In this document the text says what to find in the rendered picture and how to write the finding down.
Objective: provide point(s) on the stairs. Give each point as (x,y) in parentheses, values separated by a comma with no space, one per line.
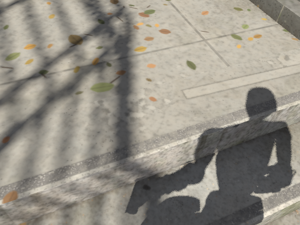
(247,174)

